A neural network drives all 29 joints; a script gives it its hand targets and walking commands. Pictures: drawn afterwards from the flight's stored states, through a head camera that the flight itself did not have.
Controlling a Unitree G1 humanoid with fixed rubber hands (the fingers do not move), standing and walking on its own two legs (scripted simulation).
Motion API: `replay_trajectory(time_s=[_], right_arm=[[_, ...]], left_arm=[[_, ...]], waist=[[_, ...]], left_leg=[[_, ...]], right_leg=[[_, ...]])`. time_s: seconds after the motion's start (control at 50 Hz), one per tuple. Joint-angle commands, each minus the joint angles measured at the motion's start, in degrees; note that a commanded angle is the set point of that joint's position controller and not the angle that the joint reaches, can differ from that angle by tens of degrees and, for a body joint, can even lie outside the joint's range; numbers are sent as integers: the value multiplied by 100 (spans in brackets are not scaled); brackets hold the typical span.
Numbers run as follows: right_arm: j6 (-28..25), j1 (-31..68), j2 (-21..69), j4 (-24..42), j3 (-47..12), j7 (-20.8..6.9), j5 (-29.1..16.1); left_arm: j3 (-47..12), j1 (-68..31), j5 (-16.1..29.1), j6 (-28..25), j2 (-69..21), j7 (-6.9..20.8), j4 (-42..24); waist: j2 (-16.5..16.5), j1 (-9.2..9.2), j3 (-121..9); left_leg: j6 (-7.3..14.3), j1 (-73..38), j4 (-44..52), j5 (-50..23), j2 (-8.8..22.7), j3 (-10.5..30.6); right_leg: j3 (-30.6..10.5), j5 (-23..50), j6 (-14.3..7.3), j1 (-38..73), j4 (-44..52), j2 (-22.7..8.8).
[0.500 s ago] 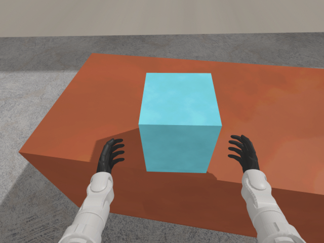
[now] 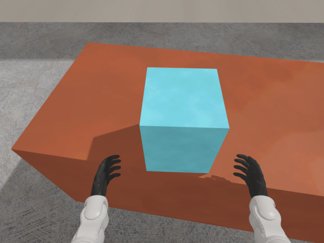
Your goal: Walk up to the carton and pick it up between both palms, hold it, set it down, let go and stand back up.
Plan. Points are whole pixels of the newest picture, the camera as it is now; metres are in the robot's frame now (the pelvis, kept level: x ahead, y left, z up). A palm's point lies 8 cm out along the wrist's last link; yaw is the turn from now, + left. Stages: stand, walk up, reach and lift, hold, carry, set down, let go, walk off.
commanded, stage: set down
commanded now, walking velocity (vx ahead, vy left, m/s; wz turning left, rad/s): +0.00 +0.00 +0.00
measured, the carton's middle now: (179, 123) +0.44 -0.02 +0.00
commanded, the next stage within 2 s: let go in 1.12 s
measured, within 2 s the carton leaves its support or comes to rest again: neither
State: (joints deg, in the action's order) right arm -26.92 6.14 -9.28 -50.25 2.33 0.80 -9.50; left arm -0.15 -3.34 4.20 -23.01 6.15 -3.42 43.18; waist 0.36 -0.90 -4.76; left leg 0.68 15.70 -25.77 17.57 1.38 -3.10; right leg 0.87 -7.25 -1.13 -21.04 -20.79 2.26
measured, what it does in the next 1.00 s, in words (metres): stands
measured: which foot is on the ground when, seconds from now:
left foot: down 0.00-1.00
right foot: down 0.00-1.00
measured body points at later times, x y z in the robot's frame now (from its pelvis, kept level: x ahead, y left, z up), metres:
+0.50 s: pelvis +0.01 +0.01 +0.00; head +0.01 +0.02 +0.45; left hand +0.22 +0.20 -0.04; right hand +0.22 -0.22 -0.04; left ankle -0.06 +0.10 -0.74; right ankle +0.03 -0.11 -0.74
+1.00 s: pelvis +0.01 +0.01 +0.00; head +0.01 +0.01 +0.45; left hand +0.16 +0.22 -0.07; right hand +0.16 -0.23 -0.09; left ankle -0.06 +0.10 -0.74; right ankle +0.03 -0.11 -0.74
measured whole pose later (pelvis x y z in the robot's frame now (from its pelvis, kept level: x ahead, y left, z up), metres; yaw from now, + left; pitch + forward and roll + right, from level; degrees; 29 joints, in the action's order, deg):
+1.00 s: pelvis +0.01 +0.01 +0.00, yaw +0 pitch -1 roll -2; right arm -13.7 -14.0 -10.7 -40.7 4.1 -3.4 -1.9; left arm -4.0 16.7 1.1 8.8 10.8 -2.8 19.7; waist 1.0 -2.7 0.8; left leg 1.2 4.4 -25.3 19.5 1.3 -3.7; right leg 0.1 -10.0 -0.7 -10.9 -22.3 2.3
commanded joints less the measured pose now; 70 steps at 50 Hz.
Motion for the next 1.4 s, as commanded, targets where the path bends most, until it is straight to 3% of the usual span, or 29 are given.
replay_trajectory(time_s=[0.0,0.06,0.08,0.12,0.18,0.22,0.24,0.26,0.28,0.3,0.32,0.42,0.5,0.64,0.8,1.0,1.2,1.28,1.38], right_arm=[[-436,555,-846,1228,134,-44,-50],[-402,181,-704,1241,23,-151,-62],[-453,-42,-700,1445,22,-191,-141],[-444,-203,-827,1188,179,-212,106],[-398,-396,-737,1121,49,-242,-13],[-252,-652,-698,792,6,-213,31],[-327,-765,-786,1123,50,-226,-59],[-311,-796,-711,1054,8,-221,-41],[-189,-411,-773,1003,19,-229,-24],[-159,329,-1296,2616,279,-284,-73],[-91,-56,-1210,2129,128,-288,-58],[455,-786,-905,1425,132,-256,84],[721,-1080,-830,1392,110,-225,110],[993,-1313,-924,1586,266,-282,257],[1132,-1445,-961,1952,429,-422,634],[1048,-1599,-876,1461,377,-381,816],[1049,-1202,-752,961,630,-340,1165],[880,-1185,-813,791,611,-344,1098],[783,-1186,-774,626,470,-284,1040]], left_arm=[[-36,-788,-18,-347,607,-40,-1478],[-92,-384,50,-241,566,-33,-1458],[-163,-266,153,-271,610,-78,-1810],[-207,-46,-3,-195,749,-92,-1588],[-298,182,40,49,648,-116,-1582],[-361,393,16,335,568,-52,-1336],[-278,537,93,328,712,-83,-1827],[-372,657,21,424,640,-62,-1771],[-379,225,68,559,645,-75,-1748],[-485,-179,308,451,730,-152,-2954],[-616,150,269,501,740,-202,-2641],[-306,910,-201,1349,530,-154,-2346],[-252,1178,-416,2014,476,-107,-2787],[-253,1261,-521,2512,623,-56,-3436],[-298,1494,-328,2810,801,-32,-3462],[-144,1763,-369,3140,888,115,-3083],[-94,1112,-301,3384,1298,93,-3074],[-117,1220,-306,3253,1314,111,-3139],[-100,1511,-320,3319,1279,222,-2940]], waist=[[82,56,-1820],[122,-107,-1442],[97,-120,-1355],[67,-44,-1388],[65,-128,-1056],[108,3,-873],[95,-163,-1027],[71,-45,-971],[128,-66,-900],[-326,-24,-931],[-264,28,-695],[-111,-130,-340],[3,-117,-115],[313,-59,284],[44,-145,246],[-76,-259,105],[57,-47,160],[185,-95,-76],[40,-136,-71]], left_leg=[[-535,59,193,-2722,-251,219],[-457,256,357,-2022,-257,215],[-448,332,364,-2016,-290,187],[-477,317,360,-2015,-257,201],[-455,295,356,-1944,-222,179],[-506,234,340,-2150,-162,261],[-469,118,309,-2305,-217,182],[-532,-34,315,-2455,-174,264],[-528,27,383,-2155,-176,293],[-538,0,595,-2262,-75,358],[-540,188,604,-2135,-89,300],[-498,-78,825,-1924,6,287],[-464,-176,945,-2010,5,254],[-424,22,997,-1846,-26,169],[-303,396,811,-1653,1,49],[-220,364,594,-2002,34,42],[5,770,515,-875,126,-35],[-33,731,354,-1399,89,-49],[-72,561,347,-1828,43,-8]], right_leg=[[-364,2272,-85,2079,-239,228],[-440,1690,-51,1975,-198,178],[-438,1677,-27,2087,-217,184],[-384,1690,-48,2025,-287,185],[-397,1569,-41,1962,-273,171],[-441,1607,-95,1954,-180,124],[-459,1750,-72,2029,-179,143],[-447,1807,-87,2057,-188,160],[-393,1451,-104,1906,-131,143],[-303,1732,1,2631,-149,162],[-321,1805,3,2664,-210,172],[-339,1491,-74,2692,71,47],[-371,1472,-87,2740,238,7],[-373,1159,-130,2585,219,13],[-363,897,-115,2489,-55,18],[-383,1039,-175,2545,-161,-2],[-374,369,-180,2139,-410,-106],[-362,751,-218,2307,-516,-60],[-347,1032,-197,2479,-416,-20]])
